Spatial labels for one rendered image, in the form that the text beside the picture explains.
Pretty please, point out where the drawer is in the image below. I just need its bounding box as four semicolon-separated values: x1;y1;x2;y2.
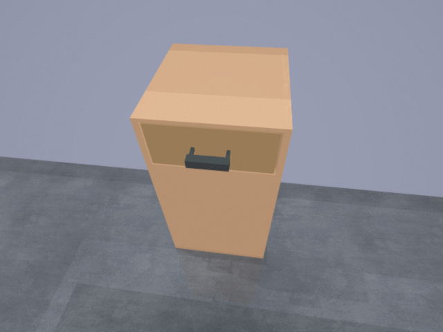
141;122;282;174

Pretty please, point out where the cabinet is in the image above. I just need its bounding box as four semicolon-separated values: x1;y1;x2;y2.
130;44;293;259

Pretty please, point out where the handle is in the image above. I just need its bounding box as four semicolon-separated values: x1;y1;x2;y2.
185;147;230;172

